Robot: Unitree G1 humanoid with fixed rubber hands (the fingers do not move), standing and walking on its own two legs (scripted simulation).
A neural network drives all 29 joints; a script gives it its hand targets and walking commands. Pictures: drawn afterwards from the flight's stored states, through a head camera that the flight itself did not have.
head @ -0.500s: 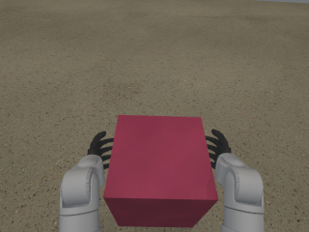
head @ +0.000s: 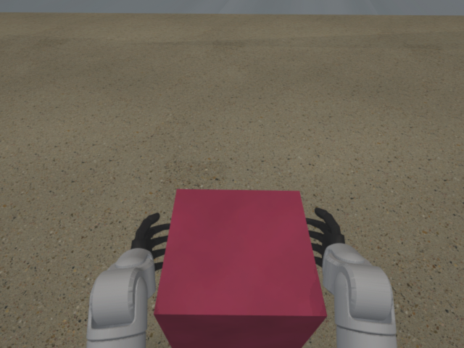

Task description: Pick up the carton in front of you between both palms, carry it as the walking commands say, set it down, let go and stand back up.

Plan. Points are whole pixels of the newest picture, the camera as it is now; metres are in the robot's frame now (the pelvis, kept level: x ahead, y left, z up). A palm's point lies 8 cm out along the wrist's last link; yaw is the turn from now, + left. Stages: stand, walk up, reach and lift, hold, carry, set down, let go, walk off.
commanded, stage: carry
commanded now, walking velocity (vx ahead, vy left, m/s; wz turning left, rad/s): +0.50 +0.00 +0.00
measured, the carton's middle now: (236, 278) +0.26 +0.00 +0.00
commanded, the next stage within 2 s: none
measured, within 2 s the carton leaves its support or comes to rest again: neither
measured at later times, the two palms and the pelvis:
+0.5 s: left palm (164, 132) +0.59 +0.18 +0.08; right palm (288, 129) +0.58 -0.12 +0.10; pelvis +0.32 +0.04 +0.00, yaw -2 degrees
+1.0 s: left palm (194, 87) +0.86 +0.13 +0.06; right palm (288, 87) +0.86 -0.16 +0.06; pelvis +0.60 -0.01 +0.00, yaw +0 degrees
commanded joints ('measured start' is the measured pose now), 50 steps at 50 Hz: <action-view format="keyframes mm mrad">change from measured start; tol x32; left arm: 1 -509 -872 -699 -130 -420 -2 -275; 50 -414 -921 -709 -161 -403 -49 -285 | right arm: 1 -426 924 723 -71 400 11 237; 50 -370 960 766 -145 408 -27 243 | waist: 1 -3 -128 -115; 12 -44 295 -279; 32 -21 142 -80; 36 4 -321 -275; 50 -14 -156 -237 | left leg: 1 -14 -18 46 -120 84 1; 9 435 -118 177 -311 7 48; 11 886 301 -517 -461 -221 229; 30 692 141 47 -530 275 102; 33 580 71 147 -210 421 46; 37 -11 -81 -60 514 -381 -9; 50 350 -62 72 -321 161 -12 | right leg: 1 146 -231 145 -125 130 -74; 9 81 -161 -5 283 438 7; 13 -596 -39 191 1038 -268 52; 30 -408 -52 20 227 185 40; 33 -39 27 -67 157 120 29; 35 406 -374 527 66 153 -127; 38 341 -374 410 75 730 -145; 50 93 -199 20 126 528 -21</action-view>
